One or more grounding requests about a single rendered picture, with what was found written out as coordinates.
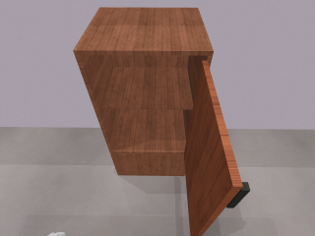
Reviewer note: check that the handle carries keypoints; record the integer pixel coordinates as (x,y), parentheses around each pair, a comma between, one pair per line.
(240,195)

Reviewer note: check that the cupboard door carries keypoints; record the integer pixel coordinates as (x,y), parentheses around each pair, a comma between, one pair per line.
(211,172)

